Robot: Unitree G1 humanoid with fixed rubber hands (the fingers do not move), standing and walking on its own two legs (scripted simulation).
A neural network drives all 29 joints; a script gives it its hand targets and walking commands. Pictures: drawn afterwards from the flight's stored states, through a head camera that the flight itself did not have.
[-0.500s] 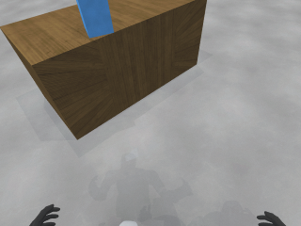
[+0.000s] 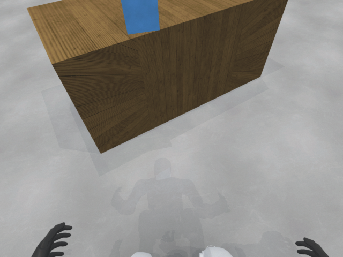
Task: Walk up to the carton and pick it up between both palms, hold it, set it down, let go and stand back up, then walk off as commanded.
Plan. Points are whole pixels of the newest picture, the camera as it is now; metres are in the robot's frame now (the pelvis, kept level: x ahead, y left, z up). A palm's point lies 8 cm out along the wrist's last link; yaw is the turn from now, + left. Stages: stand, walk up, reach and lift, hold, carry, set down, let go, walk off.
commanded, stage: walk up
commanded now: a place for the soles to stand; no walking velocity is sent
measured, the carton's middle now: out of the picture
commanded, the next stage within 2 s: none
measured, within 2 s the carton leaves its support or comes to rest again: neither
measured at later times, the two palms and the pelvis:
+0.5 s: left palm (40, 250) +0.18 +0.34 -0.10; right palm (282, 177) +0.32 -0.28 -0.04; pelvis +0.14 +0.01 +0.01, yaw +14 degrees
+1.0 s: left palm (58, 231) +0.21 +0.30 -0.07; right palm (263, 133) +0.48 -0.28 -0.05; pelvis +0.24 -0.04 +0.01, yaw +22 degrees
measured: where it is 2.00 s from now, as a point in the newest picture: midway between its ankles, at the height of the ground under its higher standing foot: (192, 218)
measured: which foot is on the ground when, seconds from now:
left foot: up 0.00-0.28, down 0.30-0.66, up 0.68-1.00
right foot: down 0.00-0.34, up 0.36-0.62, down 0.64-1.00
